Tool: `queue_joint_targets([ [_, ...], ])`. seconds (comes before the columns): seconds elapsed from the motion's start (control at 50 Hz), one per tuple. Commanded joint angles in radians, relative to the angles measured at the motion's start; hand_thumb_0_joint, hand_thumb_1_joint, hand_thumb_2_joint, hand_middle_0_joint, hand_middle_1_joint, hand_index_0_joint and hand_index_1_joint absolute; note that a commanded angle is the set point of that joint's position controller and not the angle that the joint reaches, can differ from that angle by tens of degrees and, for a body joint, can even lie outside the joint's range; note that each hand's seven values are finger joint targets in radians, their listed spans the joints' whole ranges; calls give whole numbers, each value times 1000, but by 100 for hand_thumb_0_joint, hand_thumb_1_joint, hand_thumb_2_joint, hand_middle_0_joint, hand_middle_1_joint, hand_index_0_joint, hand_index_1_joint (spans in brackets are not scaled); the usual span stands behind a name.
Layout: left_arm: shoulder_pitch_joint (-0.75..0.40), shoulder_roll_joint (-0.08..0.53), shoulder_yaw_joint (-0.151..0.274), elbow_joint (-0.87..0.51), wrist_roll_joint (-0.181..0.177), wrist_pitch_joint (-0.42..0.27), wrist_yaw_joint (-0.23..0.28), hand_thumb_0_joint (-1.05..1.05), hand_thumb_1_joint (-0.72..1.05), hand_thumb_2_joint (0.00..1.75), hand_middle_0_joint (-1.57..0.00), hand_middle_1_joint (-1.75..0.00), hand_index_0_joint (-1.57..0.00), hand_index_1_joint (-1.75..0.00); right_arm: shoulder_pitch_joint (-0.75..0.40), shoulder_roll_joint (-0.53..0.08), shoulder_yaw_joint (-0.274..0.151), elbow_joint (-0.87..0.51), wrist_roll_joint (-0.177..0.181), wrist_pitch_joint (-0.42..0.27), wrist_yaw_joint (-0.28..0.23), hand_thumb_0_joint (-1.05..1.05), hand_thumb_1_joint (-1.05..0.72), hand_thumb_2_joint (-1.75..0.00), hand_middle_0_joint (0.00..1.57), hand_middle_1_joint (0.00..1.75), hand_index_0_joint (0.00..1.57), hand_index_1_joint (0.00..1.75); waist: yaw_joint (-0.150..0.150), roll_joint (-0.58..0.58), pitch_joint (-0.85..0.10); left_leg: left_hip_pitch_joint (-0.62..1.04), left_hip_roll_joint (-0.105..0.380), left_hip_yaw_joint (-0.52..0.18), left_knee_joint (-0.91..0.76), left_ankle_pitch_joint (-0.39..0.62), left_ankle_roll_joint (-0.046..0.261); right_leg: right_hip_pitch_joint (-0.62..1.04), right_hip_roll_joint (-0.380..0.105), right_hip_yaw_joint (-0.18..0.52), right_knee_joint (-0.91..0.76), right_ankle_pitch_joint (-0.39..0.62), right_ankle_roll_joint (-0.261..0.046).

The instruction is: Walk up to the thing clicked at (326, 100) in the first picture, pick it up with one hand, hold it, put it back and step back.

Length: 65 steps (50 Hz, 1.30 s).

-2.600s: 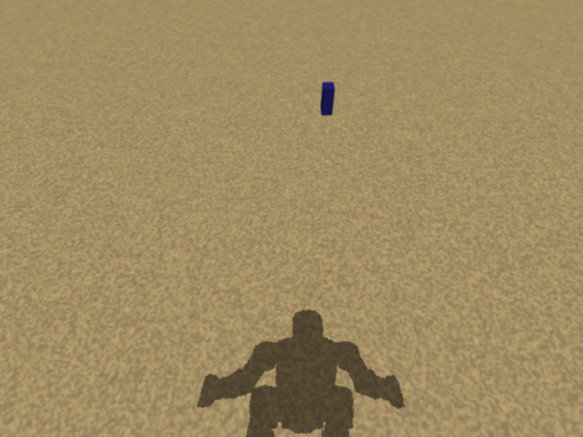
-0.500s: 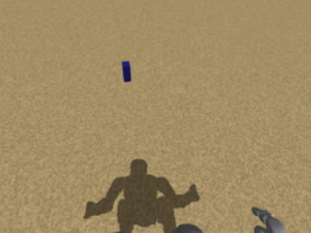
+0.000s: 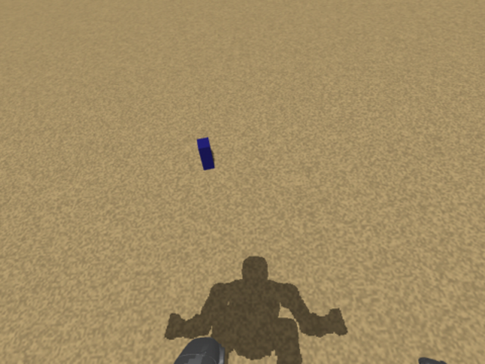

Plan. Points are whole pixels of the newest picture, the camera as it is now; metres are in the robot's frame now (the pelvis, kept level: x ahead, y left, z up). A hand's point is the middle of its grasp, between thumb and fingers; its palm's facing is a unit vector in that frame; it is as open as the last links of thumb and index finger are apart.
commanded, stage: walk up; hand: left
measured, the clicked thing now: (205, 154) +1.22 +0.31 -0.69
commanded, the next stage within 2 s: none
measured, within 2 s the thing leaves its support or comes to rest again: neither
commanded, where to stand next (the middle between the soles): +0.86 +0.11 m, yaw +0 degrees
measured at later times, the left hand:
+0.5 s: hand (104, 280) +0.29 +0.34 -0.15, palm faces -0.01 -0.94 -0.33, open 7.4 cm
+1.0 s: hand (141, 202) +0.48 +0.30 -0.12, palm faces +0.02 -0.92 -0.39, open 7.4 cm
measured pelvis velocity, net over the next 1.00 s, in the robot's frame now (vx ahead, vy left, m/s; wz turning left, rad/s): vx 0.42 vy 0.03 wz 0.02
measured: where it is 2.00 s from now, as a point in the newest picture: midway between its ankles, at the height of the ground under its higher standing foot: (239, 233)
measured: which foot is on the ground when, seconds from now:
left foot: up 0.00-0.22, down 0.24-0.78, up 0.80-1.00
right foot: down 0.00-0.28, up 0.30-0.72, down 0.74-1.00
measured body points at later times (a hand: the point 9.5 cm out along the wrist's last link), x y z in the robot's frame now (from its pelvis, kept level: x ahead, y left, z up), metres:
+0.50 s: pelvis +0.23 +0.07 +0.00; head +0.24 +0.09 +0.45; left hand +0.29 +0.39 -0.12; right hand +0.31 -0.24 -0.09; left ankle +0.24 +0.16 -0.74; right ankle +0.27 -0.10 -0.67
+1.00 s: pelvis +0.42 +0.03 +0.00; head +0.42 +0.00 +0.45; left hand +0.48 +0.34 -0.09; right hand +0.49 -0.29 -0.13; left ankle +0.46 +0.20 -0.67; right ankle +0.46 -0.07 -0.74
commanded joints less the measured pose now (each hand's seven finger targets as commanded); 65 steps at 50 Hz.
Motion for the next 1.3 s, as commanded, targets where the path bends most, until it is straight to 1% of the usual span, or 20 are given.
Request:
queue_joint_targets([
  [0.0, 1, 305, 90, -87, 2, -42, 32, 0, 90, 90, -20, -30, -20, -30, 20, -159, -61, -61, -12, 0, 8, 0, -90, -90, 20, 30, 20, 30, -22, -180, -34, -86, 14, -13, -129, 93, -32, 55, -210, 159, -247, 142, -152],
  [0.16, 24, 343, 101, -83, 16, -28, 32, 0, 90, 90, -20, -30, -20, -30, -131, -141, -64, -95, -24, -24, 31, 0, -90, -90, 20, 30, 20, 30, 3, -164, -24, 92, 35, 63, -488, 149, 6, 63, -253, 120, -159, 139, -149],
  [0.22, 18, 312, 84, -95, 15, -17, 37, 0, 90, 90, -20, -30, -20, -30, 88, -202, -92, -23, -35, -32, 17, 0, -90, -90, 20, 30, 20, 30, -111, -9, -128, 439, -22, 90, -554, 88, 54, -41, -170, 43, 178, 273, -102],
  [0.24, 67, 247, 59, -96, 10, -12, 39, 0, 90, 90, -20, -30, -20, -30, 216, -261, -116, 4, -52, -38, 4, 0, -90, -90, 20, 30, 20, 30, -164, 143, -207, 619, 74, -64, -609, -71, 107, -192, -96, -6, 468, 189, -63],
  [0.26, 118, 168, 38, -105, 2, -8, 32, 0, 90, 90, -20, -30, -20, -30, 208, -324, -129, -29, -46, -45, -9, 0, -90, -90, 20, 30, 20, 30, -127, 319, -211, 724, 298, -502, -714, -194, 160, -446, 53, 18, 673, -305, -14],
  [0.28, 95, 292, 65, -83, 4, 1, 49, 0, 90, 90, -20, -30, -20, -30, 174, -338, -131, -44, -8, -43, -9, 0, -90, -90, 20, 30, 20, 30, -132, 181, -203, 671, 362, -659, -807, -247, 236, -467, 29, 110, 741, -319, -39],
  [0.4, 92, 259, 57, -29, -7, 15, 24, 0, 90, 90, -20, -30, -20, -30, 48, -197, -68, -71, 11, -63, -29, 0, -90, -90, 20, 30, 20, 30, -32, 20, -28, 338, 183, -105, -806, 350, 126, -307, -58, 154, 626, -57, 4],
  [0.56, -102, 220, 58, -96, 14, 29, -8, 0, 90, 90, -20, -30, -20, -30, 83, -212, -74, -91, -3, -66, -26, 0, -90, -90, 20, 30, 20, 30, -74, 48, 42, 350, 162, -9, -854, 283, 160, -325, -88, 55, 255, 81, 28],
  [0.7, -14, 236, 83, -54, 19, 4, 7, 0, 90, 90, -20, -30, -20, -30, 64, -204, -74, -124, -5, -41, -33, 0, -90, -90, 20, 30, 20, 30, -3, -49, -88, 321, 142, 24, -544, 356, 126, 51, -10, 9, 20, 96, -18],
  [0.72, 76, 271, 98, -31, 21, -7, 19, 0, 90, 90, -20, -30, -20, -30, 96, -159, -55, -124, -4, -41, -31, 0, -90, -90, 20, 30, 20, 30, 36, -146, -160, 276, 80, 67, -349, 313, 98, 196, -29, 47, -21, 61, -37],
  [0.76, 145, 389, 125, -49, 22, -18, 37, 0, 90, 90, -20, -30, -20, -30, 178, -112, -29, -125, -2, -35, -27, 0, -90, -90, 20, 30, 20, 30, 50, -348, -203, -100, -105, 81, 18, -259, 27, 420, -405, 641, -162, -85, -175],
  [0.78, 108, 392, 123, -46, 3, -11, 38, 0, 90, 90, -20, -30, -20, -30, 144, -202, -49, -100, -9, -25, -40, 0, -90, -90, 20, 30, 20, 30, 57, -271, -161, -141, -59, 28, 91, -275, 28, 370, -445, 717, -175, -90, -243],
  [0.86, -19, 296, 87, -74, -7, -14, 46, 0, 90, 90, -20, -30, -20, -30, 141, -165, -49, -49, 5, -8, -28, 0, -90, -90, 20, 30, 20, 30, -31, -194, -2, -27, 1, -64, 15, -78, 13, 40, -244, 300, -226, 27, -113],
  [0.9, -25, 289, 83, -83, 3, -18, 41, 0, 90, 90, -20, -30, -20, -30, 148, -156, -51, -41, -5, 0, -14, 0, -90, -90, 20, 30, 20, 30, -37, -215, -1, 1, -10, -29, -20, -15, 5, -13, -201, 214, -244, 42, -137],
  [1.0, -28, 302, 93, -112, 17, -24, 35, 0, 90, 90, -20, -30, -20, -30, 68, -164, -70, -53, -20, 10, 8, 0, -90, -90, 20, 30, 20, 30, -25, -220, 49, -56, 29, -6, -210, 70, -47, -56, -228, 186, -337, -227, -167],
  [1.1, 33, 317, 105, -99, 19, -18, 29, 0, 90, 90, -20, -30, -20, -30, -41, -144, -63, -79, -33, -10, 20, 0, -90, -90, 20, 30, 20, 30, 23, -196, 27, -8, 52, 31, -454, 104, -37, 34, -224, 149, -243, -145, -163],
  [1.2, -18, 316, 89, -111, 20, -3, 30, 0, 90, 90, -20, -30, -20, -30, 80, -174, -79, -34, -33, -29, 8, 0, -90, -90, 20, 30, 20, 30, -79, -118, -57, 321, -1, 93, -552, 47, 0, -98, -210, 116, -21, -79, -136],
  [1.22, 27, 268, 69, -111, 22, 0, 30, 0, 90, 90, -20, -30, -20, -30, 169, -211, -92, -3, -35, -37, -4, 0, -90, -90, 20, 30, 20, 30, -115, 12, -121, 482, -18, 74, -591, -36, 21, -157, -144, 55, 201, 33, -107],
  [1.26, 105, 182, 45, -108, 3, 11, 32, 0, 90, 90, -20, -30, -20, -30, 208, -336, -115, -36, -34, -48, -25, 0, -90, -90, 20, 30, 20, 30, -110, 269, -126, 614, 333, -595, -858, -297, 159, -511, 93, 20, 632, -292, -19],
  [1.28, 69, 287, 67, -84, 18, 21, 47, 0, 90, 90, -20, -30, -20, -30, 181, -328, -117, -46, -7, -44, -22, 0, -90, -90, 20, 30, 20, 30, -112, 149, -96, 543, 374, -616, -829, -251, 215, -488, 10, 123, 701, -318, -34],
])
